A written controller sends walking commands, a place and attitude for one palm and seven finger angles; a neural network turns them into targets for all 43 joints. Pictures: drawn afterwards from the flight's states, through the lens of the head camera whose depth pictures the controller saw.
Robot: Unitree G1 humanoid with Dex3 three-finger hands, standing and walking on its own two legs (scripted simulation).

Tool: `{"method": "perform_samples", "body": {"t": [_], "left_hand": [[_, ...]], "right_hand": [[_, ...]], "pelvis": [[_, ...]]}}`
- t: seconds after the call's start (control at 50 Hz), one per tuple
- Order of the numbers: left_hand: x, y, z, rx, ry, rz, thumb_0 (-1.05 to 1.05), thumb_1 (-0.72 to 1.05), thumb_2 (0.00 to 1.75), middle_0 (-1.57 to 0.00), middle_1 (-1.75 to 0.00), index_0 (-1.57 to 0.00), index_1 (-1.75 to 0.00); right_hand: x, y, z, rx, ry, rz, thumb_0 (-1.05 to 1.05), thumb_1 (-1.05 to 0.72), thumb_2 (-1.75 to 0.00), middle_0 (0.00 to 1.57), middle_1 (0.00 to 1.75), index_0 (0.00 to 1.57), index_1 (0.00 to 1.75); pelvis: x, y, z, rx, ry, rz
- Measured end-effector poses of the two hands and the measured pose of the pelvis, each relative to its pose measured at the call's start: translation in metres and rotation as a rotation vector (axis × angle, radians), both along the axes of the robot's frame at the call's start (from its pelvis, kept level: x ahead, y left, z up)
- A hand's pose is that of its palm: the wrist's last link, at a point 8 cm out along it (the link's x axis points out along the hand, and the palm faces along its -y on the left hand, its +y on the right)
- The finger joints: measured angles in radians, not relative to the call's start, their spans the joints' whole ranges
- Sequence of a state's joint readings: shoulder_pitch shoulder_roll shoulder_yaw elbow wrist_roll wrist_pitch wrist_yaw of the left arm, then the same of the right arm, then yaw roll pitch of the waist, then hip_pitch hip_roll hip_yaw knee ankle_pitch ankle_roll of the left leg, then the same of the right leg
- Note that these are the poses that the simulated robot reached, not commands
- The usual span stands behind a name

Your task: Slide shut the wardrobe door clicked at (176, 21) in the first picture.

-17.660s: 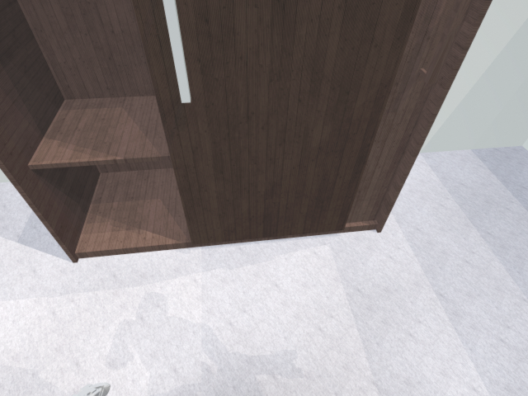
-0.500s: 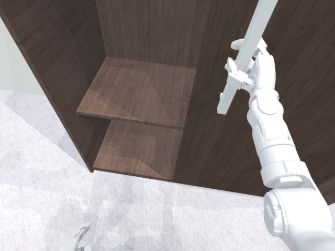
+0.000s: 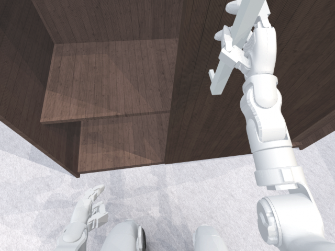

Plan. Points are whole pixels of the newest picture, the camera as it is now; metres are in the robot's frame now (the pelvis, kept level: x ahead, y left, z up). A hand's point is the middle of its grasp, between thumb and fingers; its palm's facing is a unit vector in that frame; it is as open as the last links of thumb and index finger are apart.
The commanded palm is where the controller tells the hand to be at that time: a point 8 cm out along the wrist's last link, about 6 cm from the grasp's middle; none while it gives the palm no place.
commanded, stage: step sideways, sliding the door along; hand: right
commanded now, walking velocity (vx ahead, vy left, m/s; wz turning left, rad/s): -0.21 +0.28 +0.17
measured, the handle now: (235, 25) +0.49 -0.12 +0.22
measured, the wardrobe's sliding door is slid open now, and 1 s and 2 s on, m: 0.49 0.32 0.09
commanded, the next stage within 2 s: none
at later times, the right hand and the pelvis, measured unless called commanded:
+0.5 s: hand (194, 50) +0.44 -0.04 +0.20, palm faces +0.08 +0.99 -0.07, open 6.2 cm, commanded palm +0.41 -0.01 +0.21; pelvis +0.07 +0.07 +0.02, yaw -2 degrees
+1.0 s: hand (132, 55) +0.42 +0.07 +0.20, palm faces -0.04 +1.00 -0.04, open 6.2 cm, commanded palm +0.40 +0.09 +0.19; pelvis +0.08 +0.15 +0.02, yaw +3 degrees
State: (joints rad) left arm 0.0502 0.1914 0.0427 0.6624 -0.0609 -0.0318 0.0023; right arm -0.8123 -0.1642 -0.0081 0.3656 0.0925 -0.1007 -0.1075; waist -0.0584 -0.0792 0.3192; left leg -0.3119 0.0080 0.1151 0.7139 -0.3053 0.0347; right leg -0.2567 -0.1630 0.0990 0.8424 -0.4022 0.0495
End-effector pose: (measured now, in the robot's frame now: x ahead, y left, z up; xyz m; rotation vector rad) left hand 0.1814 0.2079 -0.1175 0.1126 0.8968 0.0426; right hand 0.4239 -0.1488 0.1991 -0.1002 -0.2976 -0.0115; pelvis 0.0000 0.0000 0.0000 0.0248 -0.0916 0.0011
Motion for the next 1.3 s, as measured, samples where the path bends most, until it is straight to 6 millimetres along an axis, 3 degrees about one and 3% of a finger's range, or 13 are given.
{"method": "perform_samples", "body": {"t": [0.14,0.3,0.38,0.48,0.64,0.7,0.78,0.92,1.08,1.3], "left_hand": [[0.044,0.015,0.018,0.020,-0.050,-0.076,0.01,0.91,0.90,-0.20,-0.30,-0.20,-0.30],[0.085,0.036,0.019,-0.038,-0.085,-0.147,0.01,0.91,0.90,-0.20,-0.30,-0.20,-0.30],[0.095,0.047,0.032,-0.010,-0.105,-0.146,0.01,0.91,0.90,-0.20,-0.30,-0.20,-0.30],[0.109,0.060,0.041,0.008,-0.138,-0.156,0.01,0.91,0.90,-0.20,-0.30,-0.20,-0.30],[0.136,0.067,0.025,-0.065,-0.184,-0.186,0.01,0.91,0.90,-0.20,-0.30,-0.20,-0.30],[0.141,0.075,0.022,-0.076,-0.159,-0.174,0.01,0.91,0.90,-0.20,-0.30,-0.20,-0.30],[0.138,0.091,0.035,-0.045,-0.161,-0.140,0.01,0.91,0.90,-0.20,-0.30,-0.20,-0.30],[0.128,0.125,0.053,0.020,-0.182,-0.115,0.01,0.91,0.90,-0.20,-0.30,-0.20,-0.30],[0.120,0.155,0.033,-0.036,-0.207,-0.102,0.01,0.91,0.90,-0.20,-0.30,-0.20,-0.30],[0.053,0.215,0.042,0.020,-0.153,0.019,0.01,0.91,0.90,-0.20,-0.30,-0.20,-0.30]], "right_hand": [[-0.002,0.010,0.000,0.022,-0.007,-0.026,-0.03,-0.72,-0.84,0.46,1.40,0.22,1.40],[-0.006,0.029,0.000,-0.010,-0.023,-0.104,-0.04,-0.71,-0.85,0.46,1.40,0.20,1.40],[-0.008,0.041,0.000,0.007,-0.012,-0.112,-0.04,-0.70,-0.85,0.46,1.40,0.23,1.40],[-0.010,0.055,-0.001,0.030,-0.025,-0.059,-0.02,-0.72,-0.82,0.46,1.40,0.23,1.38],[-0.011,0.087,-0.005,-0.007,-0.099,-0.048,-0.05,-0.73,-0.81,0.46,1.40,0.18,1.34],[-0.013,0.100,-0.005,-0.003,-0.101,-0.051,-0.05,-0.72,-0.82,0.46,1.40,0.18,1.33],[-0.015,0.117,-0.005,0.047,-0.078,-0.032,-0.03,-0.71,-0.82,0.46,1.40,0.23,1.31],[-0.017,0.146,-0.006,0.082,-0.096,0.066,-0.02,-0.73,-0.81,0.46,1.40,0.24,1.33],[-0.019,0.186,-0.008,0.034,-0.153,0.047,-0.04,-0.72,-0.83,0.46,1.40,0.20,1.35],[-0.027,0.242,-0.007,0.106,-0.092,0.124,-0.01,-0.73,-0.80,0.46,1.40,0.26,1.36]], "pelvis": [[0.016,0.024,0.009,-0.032,0.049,-0.024],[0.038,0.065,0.015,-0.027,0.041,-0.068],[0.048,0.070,0.027,-0.048,0.080,-0.068],[0.066,0.073,0.023,-0.038,0.086,-0.047],[0.088,0.106,0.005,-0.017,0.022,-0.029],[0.090,0.117,0.009,-0.025,0.032,-0.043],[0.089,0.120,0.022,-0.050,0.071,-0.026],[0.087,0.130,0.022,-0.022,0.055,0.022],[0.075,0.177,0.002,0.008,0.007,0.042],[0.039,0.200,0.012,-0.048,0.052,0.076]]}}
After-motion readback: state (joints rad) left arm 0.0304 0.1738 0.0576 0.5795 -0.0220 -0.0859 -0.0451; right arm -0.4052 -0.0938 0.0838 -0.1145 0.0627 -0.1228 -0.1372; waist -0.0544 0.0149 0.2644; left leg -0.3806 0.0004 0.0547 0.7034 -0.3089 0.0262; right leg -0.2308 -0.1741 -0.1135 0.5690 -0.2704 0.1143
